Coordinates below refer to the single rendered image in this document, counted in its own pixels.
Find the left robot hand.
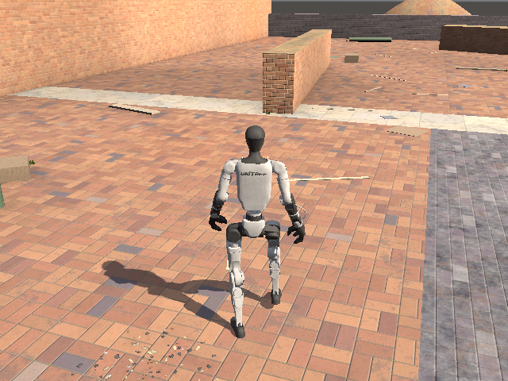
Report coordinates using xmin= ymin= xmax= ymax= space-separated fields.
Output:
xmin=209 ymin=215 xmax=227 ymax=231

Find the humanoid robot torso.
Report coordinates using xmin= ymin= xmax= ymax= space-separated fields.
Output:
xmin=236 ymin=156 xmax=273 ymax=238

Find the robot left upper arm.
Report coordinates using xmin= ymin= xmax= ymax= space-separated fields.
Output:
xmin=216 ymin=160 xmax=238 ymax=202

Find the right robot hand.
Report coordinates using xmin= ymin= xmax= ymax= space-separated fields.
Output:
xmin=287 ymin=223 xmax=306 ymax=244

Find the right robot forearm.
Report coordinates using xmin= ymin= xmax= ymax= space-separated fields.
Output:
xmin=285 ymin=193 xmax=302 ymax=228

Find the robot head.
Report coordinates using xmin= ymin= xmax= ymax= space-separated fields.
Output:
xmin=241 ymin=125 xmax=268 ymax=164

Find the robot right upper arm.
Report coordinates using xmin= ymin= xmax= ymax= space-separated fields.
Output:
xmin=271 ymin=160 xmax=292 ymax=206

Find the left robot forearm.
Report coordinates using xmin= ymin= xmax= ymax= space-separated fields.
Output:
xmin=210 ymin=190 xmax=224 ymax=218

